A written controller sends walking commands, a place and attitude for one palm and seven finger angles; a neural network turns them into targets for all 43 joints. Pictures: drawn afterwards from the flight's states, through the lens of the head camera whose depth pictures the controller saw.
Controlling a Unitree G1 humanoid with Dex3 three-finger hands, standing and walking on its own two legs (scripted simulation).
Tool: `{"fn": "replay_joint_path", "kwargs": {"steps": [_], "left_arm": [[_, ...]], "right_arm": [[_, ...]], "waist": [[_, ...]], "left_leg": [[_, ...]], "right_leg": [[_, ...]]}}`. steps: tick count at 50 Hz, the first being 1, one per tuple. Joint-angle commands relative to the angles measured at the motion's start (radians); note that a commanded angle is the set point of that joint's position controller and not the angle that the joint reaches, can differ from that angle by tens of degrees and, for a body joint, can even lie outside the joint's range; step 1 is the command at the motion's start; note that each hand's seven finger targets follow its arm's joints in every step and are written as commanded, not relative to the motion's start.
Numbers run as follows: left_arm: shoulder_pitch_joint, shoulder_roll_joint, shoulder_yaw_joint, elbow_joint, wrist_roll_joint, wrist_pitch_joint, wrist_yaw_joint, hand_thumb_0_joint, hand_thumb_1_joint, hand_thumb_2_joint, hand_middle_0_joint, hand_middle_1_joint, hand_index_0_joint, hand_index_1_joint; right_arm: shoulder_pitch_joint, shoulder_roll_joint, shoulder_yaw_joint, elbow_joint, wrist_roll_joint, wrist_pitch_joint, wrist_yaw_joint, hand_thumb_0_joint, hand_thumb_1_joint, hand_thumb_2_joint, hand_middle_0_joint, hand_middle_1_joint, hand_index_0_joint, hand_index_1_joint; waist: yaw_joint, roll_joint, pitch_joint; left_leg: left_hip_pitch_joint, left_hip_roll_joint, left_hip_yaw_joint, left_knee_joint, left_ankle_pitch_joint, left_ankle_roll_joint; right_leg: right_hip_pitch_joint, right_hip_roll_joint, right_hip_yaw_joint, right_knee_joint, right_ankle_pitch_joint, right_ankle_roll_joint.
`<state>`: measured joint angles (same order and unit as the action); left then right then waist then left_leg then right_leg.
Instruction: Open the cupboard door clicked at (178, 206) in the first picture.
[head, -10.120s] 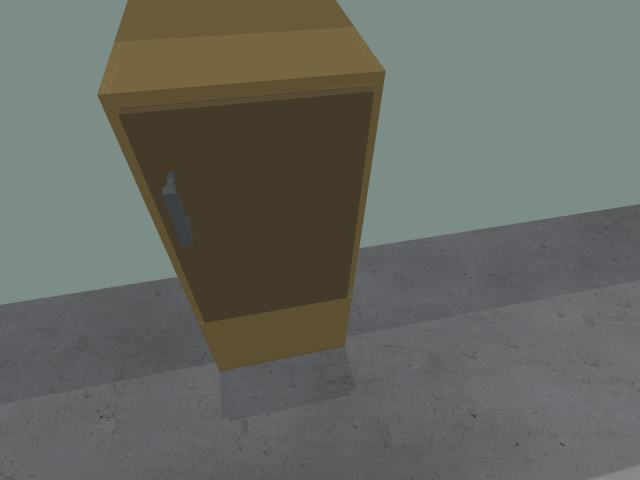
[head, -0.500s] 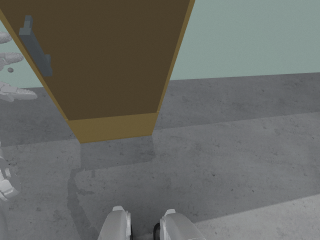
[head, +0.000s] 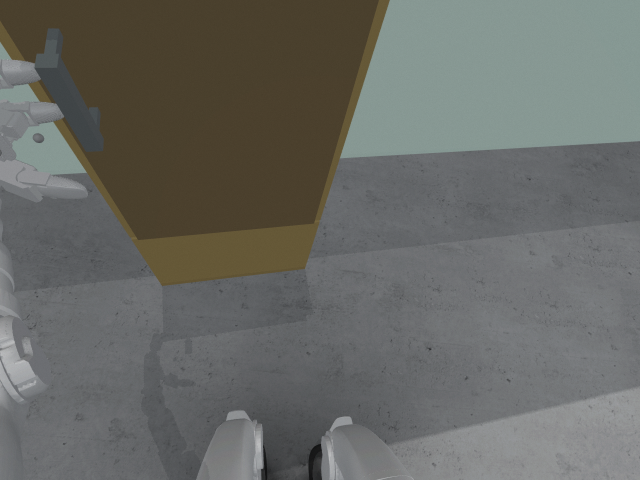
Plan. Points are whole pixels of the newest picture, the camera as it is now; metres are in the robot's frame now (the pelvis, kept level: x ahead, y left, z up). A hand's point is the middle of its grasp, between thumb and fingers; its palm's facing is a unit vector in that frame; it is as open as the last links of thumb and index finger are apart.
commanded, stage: slide the fingers in behind the handle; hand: left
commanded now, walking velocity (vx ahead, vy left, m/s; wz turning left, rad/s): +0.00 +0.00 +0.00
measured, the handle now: (75, 95) +0.54 +0.26 +0.08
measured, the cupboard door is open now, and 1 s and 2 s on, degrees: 0 0 0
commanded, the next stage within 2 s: close the thumb around the handle in 1.32 s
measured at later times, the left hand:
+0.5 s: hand (69, 136) +0.49 +0.26 +0.07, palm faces +0.10 -0.99 +0.00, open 14.0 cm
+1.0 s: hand (103, 134) +0.49 +0.22 +0.07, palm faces +0.13 -0.99 -0.01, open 14.0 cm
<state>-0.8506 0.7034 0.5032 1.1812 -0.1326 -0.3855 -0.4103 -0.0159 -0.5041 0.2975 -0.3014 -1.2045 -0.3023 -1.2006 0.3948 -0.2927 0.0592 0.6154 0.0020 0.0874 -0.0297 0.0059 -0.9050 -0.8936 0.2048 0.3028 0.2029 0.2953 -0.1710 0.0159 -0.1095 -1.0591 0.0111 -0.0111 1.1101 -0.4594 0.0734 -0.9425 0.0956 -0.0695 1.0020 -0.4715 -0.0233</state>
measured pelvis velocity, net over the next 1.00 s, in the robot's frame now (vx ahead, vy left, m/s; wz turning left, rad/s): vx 0.00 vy -0.01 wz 0.00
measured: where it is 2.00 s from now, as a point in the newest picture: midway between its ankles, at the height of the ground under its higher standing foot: outside the picture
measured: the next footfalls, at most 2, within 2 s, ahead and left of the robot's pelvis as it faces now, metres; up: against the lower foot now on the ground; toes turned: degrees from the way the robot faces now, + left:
none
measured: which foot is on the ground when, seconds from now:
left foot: down 0.00-1.00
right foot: down 0.00-1.00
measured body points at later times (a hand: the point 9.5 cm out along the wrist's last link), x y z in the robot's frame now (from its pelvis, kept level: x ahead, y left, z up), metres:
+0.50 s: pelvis +0.00 +0.00 +0.00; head +0.13 +0.04 +0.43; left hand +0.48 +0.31 +0.07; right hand +0.02 -0.27 -0.10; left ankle +0.03 +0.07 -0.66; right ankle +0.00 -0.12 -0.66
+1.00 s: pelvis +0.00 -0.01 +0.00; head +0.12 +0.02 +0.44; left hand +0.48 +0.28 +0.08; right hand +0.02 -0.27 -0.10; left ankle +0.03 +0.07 -0.66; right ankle +0.00 -0.12 -0.66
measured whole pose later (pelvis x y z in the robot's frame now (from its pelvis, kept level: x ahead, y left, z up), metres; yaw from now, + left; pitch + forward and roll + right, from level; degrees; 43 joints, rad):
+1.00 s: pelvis +0.00 -0.01 +0.00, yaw +0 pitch +21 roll -4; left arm -0.82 0.53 0.43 1.15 -0.11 -0.43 -0.21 -0.02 -0.50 0.30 -0.30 -1.21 -0.30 -1.20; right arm 0.39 -0.27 0.05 0.61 0.00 0.10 0.00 0.01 -0.91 -0.89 0.20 0.30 0.20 0.30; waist -0.16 0.02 -0.13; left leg -1.00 0.01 0.00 1.09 -0.46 0.06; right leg -0.91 0.09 -0.05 1.01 -0.48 -0.03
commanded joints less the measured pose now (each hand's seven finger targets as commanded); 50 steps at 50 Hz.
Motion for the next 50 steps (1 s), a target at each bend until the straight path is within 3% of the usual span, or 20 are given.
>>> {"fn": "replay_joint_path", "kwargs": {"steps": [1,4,6,12,17,18,19,20,23,24,27,31,34,37,40,43,44,46,48,50], "left_arm": [[-0.379,0.284,0.027,-0.214,-0.023,-0.048,0.029,0.000,-0.500,0.300,-0.300,-1.200,-0.300,-1.200],[-0.390,0.329,0.064,-0.218,-0.011,-0.058,0.055,0.000,-0.500,0.300,-0.300,-1.200,-0.300,-1.200],[-0.399,0.283,0.028,-0.225,-0.001,-0.072,0.066,0.000,-0.500,0.300,-0.300,-1.200,-0.300,-1.200],[-0.383,0.242,0.004,-0.209,-0.012,-0.077,0.060,0.000,-0.500,0.300,-0.300,-1.200,-0.300,-1.200],[-0.381,0.195,-0.024,-0.229,-0.023,-0.075,0.053,0.000,-0.500,0.300,-0.300,-1.200,-0.300,-1.200],[-0.369,0.206,-0.010,-0.223,-0.023,-0.073,0.060,0.000,-0.500,0.300,-0.300,-1.200,-0.300,-1.200],[-0.388,0.176,-0.037,-0.231,-0.025,-0.077,0.064,0.000,-0.500,0.300,-0.300,-1.200,-0.300,-1.200],[-0.415,0.181,-0.033,-0.242,-0.023,-0.078,0.073,0.000,-0.500,0.300,-0.300,-1.200,-0.300,-1.200],[-0.395,0.154,-0.042,-0.243,-0.015,-0.079,0.098,0.000,-0.500,0.300,-0.300,-1.200,-0.300,-1.200],[-0.406,0.146,-0.046,-0.245,-0.013,-0.083,0.107,0.000,-0.500,0.300,-0.300,-1.200,-0.300,-1.200],[-0.408,0.154,-0.035,-0.252,-0.005,-0.086,0.133,0.000,-0.500,0.300,-0.300,-1.200,-0.300,-1.200],[-0.425,0.070,-0.097,-0.263,-0.004,-0.095,0.140,0.000,-0.500,0.300,-0.300,-1.200,-0.300,-1.200],[-0.408,0.055,-0.099,-0.248,-0.009,-0.096,0.142,0.000,-0.500,0.300,-0.300,-1.200,-0.300,-1.200],[-0.404,0.063,-0.090,-0.219,-0.010,-0.086,0.149,0.000,-0.500,0.300,-0.300,-1.200,-0.300,-1.200],[-0.383,0.110,-0.048,-0.227,-0.002,-0.090,0.171,0.000,-0.500,0.300,-0.300,-1.200,-0.300,-1.200],[-0.377,0.072,-0.074,-0.246,0.010,-0.101,0.189,0.000,-0.500,0.300,-0.300,-1.200,-0.300,-1.200],[-0.364,0.103,-0.048,-0.252,0.012,-0.108,0.194,0.000,-0.500,0.300,-0.300,-1.200,-0.300,-1.200],[-0.369,0.066,-0.077,-0.246,0.012,-0.109,0.198,0.000,-0.500,0.300,-0.300,-1.200,-0.300,-1.200],[-0.374,0.110,-0.048,-0.236,0.016,-0.108,0.201,0.000,-0.500,0.300,-0.300,-1.200,-0.300,-1.200],[-0.374,0.112,-0.047,-0.249,0.017,-0.116,0.197,0.000,-0.500,0.300,-0.300,-1.200,-0.300,-1.200]], "right_arm": [[0.160,-0.207,-0.078,-0.042,-0.001,-0.009,-0.012,0.000,-0.900,-0.900,0.200,0.300,0.200,0.300],[0.163,-0.208,-0.079,-0.046,-0.005,-0.017,-0.014,0.000,-0.900,-0.900,0.200,0.300,0.200,0.300],[0.156,-0.198,-0.075,-0.044,-0.006,-0.015,-0.007,0.000,-0.900,-0.900,0.200,0.300,0.200,0.300],[0.155,-0.198,-0.078,-0.041,-0.005,-0.011,-0.005,0.000,-0.900,-0.900,0.200,0.300,0.200,0.300],[0.150,-0.193,-0.080,-0.038,-0.002,-0.009,-0.003,0.000,-0.900,-0.900,0.200,0.300,0.200,0.300],[0.151,-0.195,-0.081,-0.039,-0.004,-0.008,-0.004,0.000,-0.900,-0.900,0.200,0.300,0.200,0.300],[0.152,-0.191,-0.078,-0.036,-0.003,-0.007,-0.003,0.000,-0.900,-0.900,0.200,0.300,0.200,0.300],[0.151,-0.192,-0.080,-0.032,-0.003,-0.006,-0.003,0.000,-0.900,-0.900,0.200,0.300,0.200,0.300],[0.149,-0.187,-0.082,-0.036,-0.006,-0.006,0.002,0.000,-0.900,-0.900,0.200,0.300,0.200,0.300],[0.154,-0.187,-0.083,-0.035,-0.007,-0.006,0.003,0.000,-0.900,-0.900,0.200,0.300,0.200,0.300],[0.151,-0.186,-0.083,-0.036,-0.009,-0.005,0.005,0.000,-0.900,-0.900,0.200,0.300,0.200,0.300],[0.148,-0.177,-0.086,-0.030,-0.010,-0.006,0.012,0.000,-0.900,-0.900,0.200,0.300,0.200,0.300],[0.151,-0.178,-0.088,-0.026,-0.010,-0.005,0.012,0.000,-0.900,-0.900,0.200,0.300,0.200,0.300],[0.146,-0.177,-0.085,-0.027,-0.006,-0.003,0.012,0.000,-0.900,-0.900,0.200,0.300,0.200,0.300],[0.145,-0.177,-0.084,-0.037,-0.008,-0.003,0.012,0.000,-0.900,-0.900,0.200,0.300,0.200,0.300],[0.143,-0.165,-0.082,-0.045,-0.009,-0.003,0.020,0.000,-0.900,-0.900,0.200,0.300,0.200,0.300],[0.146,-0.169,-0.084,-0.048,-0.011,-0.003,0.021,0.000,-0.900,-0.900,0.200,0.300,0.200,0.300],[0.137,-0.164,-0.083,-0.050,-0.007,-0.001,0.023,0.000,-0.900,-0.900,0.200,0.300,0.200,0.300],[0.139,-0.170,-0.082,-0.051,-0.006,-0.002,0.020,0.000,-0.900,-0.900,0.200,0.300,0.200,0.300],[0.139,-0.168,-0.084,-0.052,-0.005,-0.002,0.018,0.000,-0.900,-0.900,0.200,0.300,0.200,0.300]], "waist": [[0.006,0.200,-0.462],[0.014,0.181,-0.469],[0.011,0.230,-0.460],[0.001,0.187,-0.463],[0.006,0.214,-0.465],[0.009,0.190,-0.457],[-0.001,0.197,-0.456],[-0.002,0.202,-0.459],[0.009,0.215,-0.465],[0.002,0.213,-0.458],[0.009,0.196,-0.473],[-0.009,0.198,-0.468],[-0.008,0.185,-0.456],[-0.005,0.153,-0.436],[0.018,0.163,-0.454],[0.014,0.165,-0.463],[0.026,0.157,-0.470],[0.011,0.139,-0.459],[0.016,0.131,-0.445],[0.020,0.140,-0.470]], "left_leg": [[0.589,0.049,-0.123,-0.140,0.424,-0.056],[0.537,0.042,-0.109,-0.129,0.423,-0.049],[0.574,0.045,-0.111,-0.132,0.433,-0.058],[0.560,0.044,-0.107,-0.130,0.424,-0.051],[0.602,0.046,-0.114,-0.134,0.448,-0.059],[0.589,0.045,-0.116,-0.136,0.445,-0.057],[0.593,0.045,-0.115,-0.131,0.446,-0.054],[0.604,0.048,-0.122,-0.136,0.449,-0.060],[0.616,0.046,-0.127,-0.143,0.437,-0.065],[0.626,0.048,-0.133,-0.142,0.453,-0.067],[0.611,0.044,-0.125,-0.141,0.441,-0.063],[0.629,0.045,-0.122,-0.139,0.439,-0.062],[0.620,0.042,-0.122,-0.139,0.435,-0.059],[0.572,0.037,-0.111,-0.143,0.397,-0.052],[0.556,0.032,-0.102,-0.140,0.419,-0.053],[0.562,0.031,-0.092,-0.135,0.430,-0.051],[0.557,0.030,-0.094,-0.132,0.442,-0.051],[0.534,0.028,-0.082,-0.130,0.410,-0.045],[0.498,0.026,-0.079,-0.134,0.377,-0.042],[0.509,0.024,-0.075,-0.132,0.401,-0.042]], "right_leg": [[-0.004,-0.012,0.023,-0.107,0.223,-0.007],[0.048,-0.013,0.033,-0.096,0.251,-0.010],[0.010,-0.013,0.028,-0.098,0.238,-0.008],[0.030,-0.012,0.032,-0.101,0.250,-0.006],[0.006,-0.012,0.026,-0.103,0.249,-0.010],[0.017,-0.012,0.025,-0.103,0.249,-0.010],[0.004,-0.012,0.027,-0.101,0.251,-0.010],[-0.005,-0.013,0.025,-0.099,0.248,-0.009],[-0.010,-0.014,0.020,-0.099,0.228,-0.012],[-0.023,-0.013,0.018,-0.095,0.232,-0.014],[0.005,-0.015,0.024,-0.097,0.238,-0.010],[-0.007,-0.013,0.022,-0.104,0.240,-0.009],[-0.002,-0.013,0.023,-0.104,0.243,-0.013],[0.022,-0.015,0.028,-0.110,0.241,-0.008],[0.054,-0.018,0.033,-0.098,0.268,-0.010],[0.065,-0.016,0.036,-0.099,0.284,-0.007],[0.079,-0.015,0.037,-0.092,0.294,-0.010],[0.083,-0.016,0.043,-0.101,0.291,-0.003],[0.106,-0.017,0.047,-0.099,0.281,-0.004],[0.121,-0.018,0.051,-0.096,0.307,-0.004]]}}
